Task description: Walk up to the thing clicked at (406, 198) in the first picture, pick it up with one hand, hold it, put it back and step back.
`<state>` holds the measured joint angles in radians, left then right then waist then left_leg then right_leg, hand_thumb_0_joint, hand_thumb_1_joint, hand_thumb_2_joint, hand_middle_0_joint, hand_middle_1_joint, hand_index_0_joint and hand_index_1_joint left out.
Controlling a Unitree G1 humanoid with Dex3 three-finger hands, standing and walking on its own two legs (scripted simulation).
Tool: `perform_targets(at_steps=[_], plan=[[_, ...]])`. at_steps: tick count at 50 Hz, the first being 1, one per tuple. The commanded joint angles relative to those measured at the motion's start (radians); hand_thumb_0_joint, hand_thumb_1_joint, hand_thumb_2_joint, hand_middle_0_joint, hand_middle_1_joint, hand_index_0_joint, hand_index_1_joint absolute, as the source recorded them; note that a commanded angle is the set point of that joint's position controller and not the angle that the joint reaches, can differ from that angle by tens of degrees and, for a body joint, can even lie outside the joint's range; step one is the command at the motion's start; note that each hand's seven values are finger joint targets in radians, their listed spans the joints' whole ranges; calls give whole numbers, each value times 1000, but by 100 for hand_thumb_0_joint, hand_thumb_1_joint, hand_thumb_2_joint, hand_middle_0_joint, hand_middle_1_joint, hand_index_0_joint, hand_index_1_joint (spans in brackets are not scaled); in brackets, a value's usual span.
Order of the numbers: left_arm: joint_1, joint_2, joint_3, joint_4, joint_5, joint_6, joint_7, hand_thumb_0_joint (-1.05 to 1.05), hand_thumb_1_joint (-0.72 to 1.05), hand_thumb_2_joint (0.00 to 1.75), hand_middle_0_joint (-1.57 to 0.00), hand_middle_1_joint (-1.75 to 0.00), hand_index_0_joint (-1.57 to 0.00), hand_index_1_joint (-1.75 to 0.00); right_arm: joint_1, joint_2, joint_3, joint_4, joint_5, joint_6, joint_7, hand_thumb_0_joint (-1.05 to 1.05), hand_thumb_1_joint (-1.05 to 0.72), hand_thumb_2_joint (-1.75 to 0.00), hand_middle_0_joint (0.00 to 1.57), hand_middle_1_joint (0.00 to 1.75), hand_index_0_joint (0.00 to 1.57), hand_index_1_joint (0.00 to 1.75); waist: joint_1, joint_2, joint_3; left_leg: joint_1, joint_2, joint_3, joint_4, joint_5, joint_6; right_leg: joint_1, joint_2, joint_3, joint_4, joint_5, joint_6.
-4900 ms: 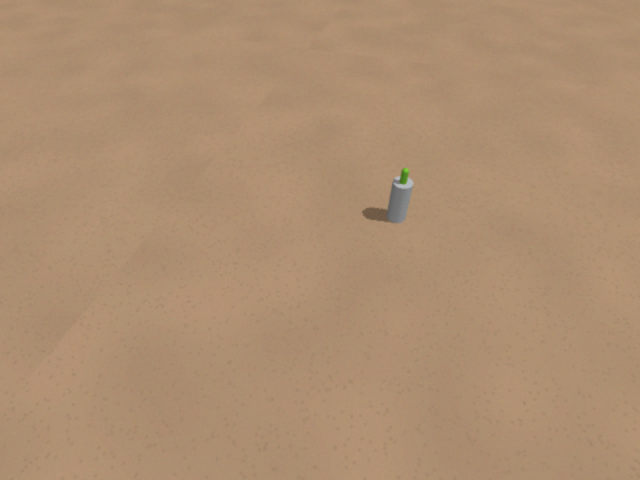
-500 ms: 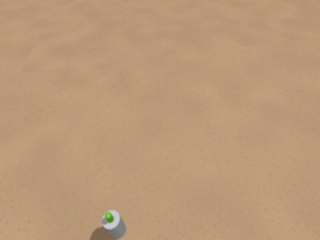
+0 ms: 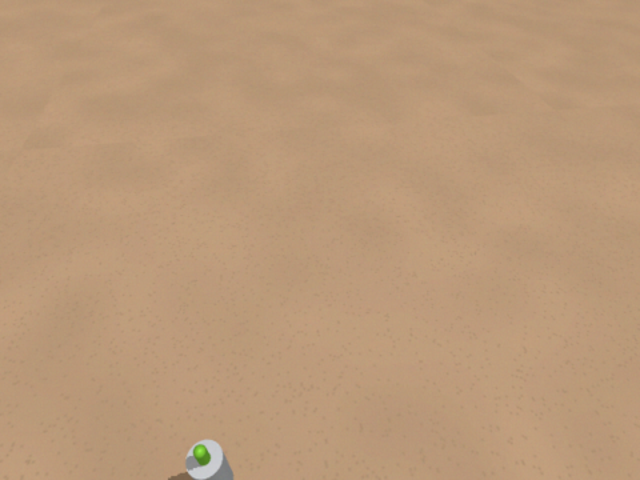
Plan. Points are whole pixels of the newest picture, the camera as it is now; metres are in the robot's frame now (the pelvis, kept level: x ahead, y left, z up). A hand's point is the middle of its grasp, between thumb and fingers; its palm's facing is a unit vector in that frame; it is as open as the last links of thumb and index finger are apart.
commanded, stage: walk up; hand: left
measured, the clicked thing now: (209, 466) +0.34 +0.26 -0.64
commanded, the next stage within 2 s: stand in 0.44 s
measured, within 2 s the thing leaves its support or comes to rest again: neither
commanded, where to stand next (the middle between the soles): +0.07 +0.01 m, yaw +2 degrees
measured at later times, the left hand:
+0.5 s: hand out of the picture +0.09 +0.25 -0.16, palm faces -0.02 -0.95 -0.33, open 7.4 cm
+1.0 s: hand out of the picture +0.11 +0.25 -0.15, palm faces -0.01 -0.94 -0.34, open 7.4 cm
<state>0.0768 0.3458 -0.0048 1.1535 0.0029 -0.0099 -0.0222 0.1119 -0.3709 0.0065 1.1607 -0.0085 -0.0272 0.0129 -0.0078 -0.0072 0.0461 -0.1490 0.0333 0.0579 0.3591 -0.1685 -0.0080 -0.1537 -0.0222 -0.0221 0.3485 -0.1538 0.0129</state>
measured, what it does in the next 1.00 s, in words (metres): stands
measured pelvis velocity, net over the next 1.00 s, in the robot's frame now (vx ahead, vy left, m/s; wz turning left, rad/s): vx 0.03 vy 0.00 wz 0.02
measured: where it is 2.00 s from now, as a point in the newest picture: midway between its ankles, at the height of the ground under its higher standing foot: outside the picture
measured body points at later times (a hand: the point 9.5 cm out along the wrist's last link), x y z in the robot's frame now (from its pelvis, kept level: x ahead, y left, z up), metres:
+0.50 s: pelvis +0.02 +0.00 +0.00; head +0.03 +0.00 +0.45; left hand +0.09 +0.30 -0.13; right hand +0.11 -0.29 -0.13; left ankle +0.02 +0.12 -0.75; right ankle +0.02 -0.13 -0.75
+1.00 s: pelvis +0.03 +0.00 +0.00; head +0.03 +0.00 +0.45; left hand +0.11 +0.30 -0.13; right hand +0.12 -0.30 -0.13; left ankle +0.02 +0.12 -0.75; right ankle +0.02 -0.13 -0.75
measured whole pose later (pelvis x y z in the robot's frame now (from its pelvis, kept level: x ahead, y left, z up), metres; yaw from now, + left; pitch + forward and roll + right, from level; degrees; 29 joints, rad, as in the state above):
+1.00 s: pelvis +0.03 +0.00 +0.00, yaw +1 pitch -2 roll +0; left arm 0.08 0.34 0.00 1.15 0.01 -0.02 -0.01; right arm 0.08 -0.35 0.00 1.16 -0.01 -0.01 0.01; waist -0.01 0.01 0.03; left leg -0.09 0.03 0.04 0.30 -0.18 -0.01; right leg -0.09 -0.03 -0.04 0.29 -0.17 0.01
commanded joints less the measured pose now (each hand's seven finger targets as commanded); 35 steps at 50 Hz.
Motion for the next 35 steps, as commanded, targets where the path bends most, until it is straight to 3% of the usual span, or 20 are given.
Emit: perform_targets(at_steps=[1, 20, 24, 32, 35], plan=[[-63, 206, 42, -47, -1, -22, 19, 0, 90, 90, -20, -30, -20, -30, -68, -204, -42, -56, 2, -17, -13, 0, -90, -90, 20, 30, 20, 30, 6, 10, -77, 11, 110, -115, -87, 21, 32, 15, -107, 104, -75, 54, -27], [-40, 200, 45, -33, 2, -21, 26, 0, 90, 90, -20, -30, -20, -30, -97, -188, -51, -53, 3, -9, -15, 0, -90, -90, 20, 30, 20, 30, 9, 3, -82, 62, 109, -109, -102, 115, 23, 31, -110, 89, -84, 117, -18], [-43, 208, 43, -38, 8, -21, 30, 0, 90, 90, -20, -30, -20, -30, -92, -185, -48, -55, -2, -5, -16, 0, -90, -90, 20, 30, 20, 30, 0, 8, -71, 22, 108, -118, -123, 20, 19, 32, -113, 85, -89, 38, -18], [-41, 212, 42, -52, 4, -28, 33, 0, 90, 90, -20, -30, -20, -30, -87, -190, -49, -53, -1, -10, -18, 0, -90, -90, 20, 30, 20, 30, -1, 7, -127, 75, 120, -110, -86, 217, 22, 82, -130, 85, -70, 195, -24], [-39, 209, 42, -51, 3, -25, 33, 0, 90, 90, -20, -30, -20, -30, -89, -189, -46, -51, 2, -9, -20, 0, -90, -90, 20, 30, 20, 30, 2, 17, -108, 65, 114, -106, -92, 197, 17, 77, -129, 85, -82, 177, -19]])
